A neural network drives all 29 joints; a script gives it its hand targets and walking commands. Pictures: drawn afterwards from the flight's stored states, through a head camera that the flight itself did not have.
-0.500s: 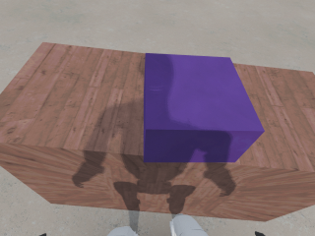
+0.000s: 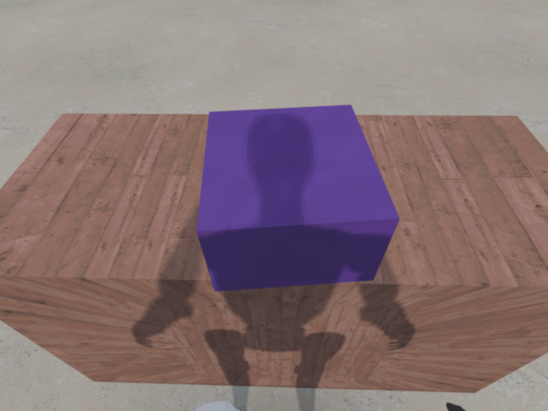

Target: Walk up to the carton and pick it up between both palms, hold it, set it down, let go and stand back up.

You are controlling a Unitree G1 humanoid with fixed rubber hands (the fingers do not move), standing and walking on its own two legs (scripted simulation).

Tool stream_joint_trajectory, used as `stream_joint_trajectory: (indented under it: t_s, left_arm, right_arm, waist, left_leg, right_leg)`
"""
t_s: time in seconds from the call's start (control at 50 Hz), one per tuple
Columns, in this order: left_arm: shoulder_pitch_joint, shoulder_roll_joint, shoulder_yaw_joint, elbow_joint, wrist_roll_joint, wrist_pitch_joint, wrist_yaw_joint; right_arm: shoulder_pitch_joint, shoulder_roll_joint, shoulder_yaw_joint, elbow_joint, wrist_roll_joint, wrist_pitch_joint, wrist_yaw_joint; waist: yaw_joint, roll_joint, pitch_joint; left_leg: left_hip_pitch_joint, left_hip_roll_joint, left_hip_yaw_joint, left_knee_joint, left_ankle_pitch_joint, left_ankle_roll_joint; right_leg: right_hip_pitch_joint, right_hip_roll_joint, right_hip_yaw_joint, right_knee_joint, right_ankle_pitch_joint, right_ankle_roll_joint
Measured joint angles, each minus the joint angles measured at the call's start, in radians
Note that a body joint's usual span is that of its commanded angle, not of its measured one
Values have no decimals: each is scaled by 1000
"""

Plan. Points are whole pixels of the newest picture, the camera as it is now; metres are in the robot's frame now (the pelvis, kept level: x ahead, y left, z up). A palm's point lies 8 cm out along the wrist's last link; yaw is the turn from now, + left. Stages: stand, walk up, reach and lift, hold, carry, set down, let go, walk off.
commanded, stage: walk up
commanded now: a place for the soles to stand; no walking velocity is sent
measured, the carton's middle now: (287, 192) +0.47 -0.02 +0.05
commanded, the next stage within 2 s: none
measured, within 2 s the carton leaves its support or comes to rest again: neither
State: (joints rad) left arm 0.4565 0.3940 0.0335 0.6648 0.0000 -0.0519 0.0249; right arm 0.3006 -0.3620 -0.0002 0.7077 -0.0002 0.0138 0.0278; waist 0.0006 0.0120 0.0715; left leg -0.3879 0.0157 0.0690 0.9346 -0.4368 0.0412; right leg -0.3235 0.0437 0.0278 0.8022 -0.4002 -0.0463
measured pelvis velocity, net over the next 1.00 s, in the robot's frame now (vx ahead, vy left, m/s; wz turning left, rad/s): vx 0.04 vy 0.05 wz -0.12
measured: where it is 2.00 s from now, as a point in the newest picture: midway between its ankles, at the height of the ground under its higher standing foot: outside the picture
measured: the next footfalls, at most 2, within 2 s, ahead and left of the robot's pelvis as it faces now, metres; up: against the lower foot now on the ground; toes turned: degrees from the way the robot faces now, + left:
left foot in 0.46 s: +0.14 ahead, +0.15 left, +0.00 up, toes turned -3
right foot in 1.00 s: +0.07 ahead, -0.07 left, +0.00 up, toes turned -5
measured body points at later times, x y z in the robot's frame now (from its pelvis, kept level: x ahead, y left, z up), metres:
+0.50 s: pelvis +0.05 +0.07 +0.00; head +0.08 +0.06 +0.45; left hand +0.15 +0.37 -0.10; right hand +0.13 -0.25 -0.10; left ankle +0.11 +0.15 -0.71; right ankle +0.03 -0.09 -0.69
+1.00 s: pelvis +0.04 +0.05 +0.00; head +0.07 +0.08 +0.45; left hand +0.15 +0.34 -0.13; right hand +0.10 -0.26 -0.08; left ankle +0.11 +0.15 -0.71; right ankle +0.02 -0.07 -0.71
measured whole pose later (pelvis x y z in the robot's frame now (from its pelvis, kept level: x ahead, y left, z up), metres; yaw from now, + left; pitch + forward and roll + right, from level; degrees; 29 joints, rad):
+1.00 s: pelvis +0.04 +0.05 +0.00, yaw -7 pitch -3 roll +0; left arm 0.35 0.39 0.03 0.70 0.00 0.02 0.02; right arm 0.29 -0.35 0.00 0.71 0.00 -0.04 0.00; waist 0.00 -0.09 0.11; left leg -0.37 0.02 0.09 0.77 -0.34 0.04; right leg -0.28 0.02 0.07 0.78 -0.46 -0.01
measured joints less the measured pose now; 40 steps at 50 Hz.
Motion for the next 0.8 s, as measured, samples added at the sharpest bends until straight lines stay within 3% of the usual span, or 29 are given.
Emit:
stream_joint_trajectory:
  t_s: [0.18, 0.34, 0.42, 0.46, 0.56, 0.7, 0.8]
  left_arm:
    - [28, 0, 0, 1, 0, -22, 0]
    - [15, 0, 0, 1, 0, -19, 0]
    - [-3, -1, 0, 1, 0, -10, 0]
    - [-27, -1, 0, 1, 0, -3, 0]
    - [-98, 0, -2, 1, 0, 28, 1]
    - [-128, 1, -2, 1, 0, 37, 1]
    - [-128, 1, -2, 4, 0, 68, 1]
  right_arm:
    - [-33, -81, 0, 0, 0, 8, 0]
    - [-33, -90, 0, 1, 0, 14, 0]
    - [-34, -91, 0, 0, 0, -11, 0]
    - [-32, -90, 0, 0, 0, -36, -2]
    - [-10, -37, 0, 3, 0, -50, -3]
    - [1, 2, 0, 7, 0, -58, -9]
    - [1, 13, 0, 7, 0, -60, -18]
  waist:
    - [-1, 84, 9]
    - [-1, 88, 10]
    - [-2, 67, 10]
    - [-3, 49, 16]
    - [-2, -37, 58]
    - [-2, -118, 57]
    - [-2, -141, 57]
  left_leg:
    - [-8, 0, -1, 42, -1, -10]
    - [-9, 0, -1, 27, -1, -15]
    - [-6, 1, -2, -70, -1, -13]
    - [13, -1, -2, -195, 83, -4]
    - [16, -7, 20, -157, 83, 22]
    - [15, -1, 21, -163, 82, 26]
    - [15, -1, 21, -163, 86, 20]
  right_leg:
    - [76, 0, 82, -108, 39, 7]
    - [101, 1, 110, -127, 20, 25]
    - [77, 1, 112, -97, -7, 43]
    - [36, 1, 113, -33, -35, 50]
    - [-102, 14, 108, 247, -63, 40]
    - [-140, 6, 103, 199, -60, 40]
    - [-114, 6, 104, 181, -43, 40]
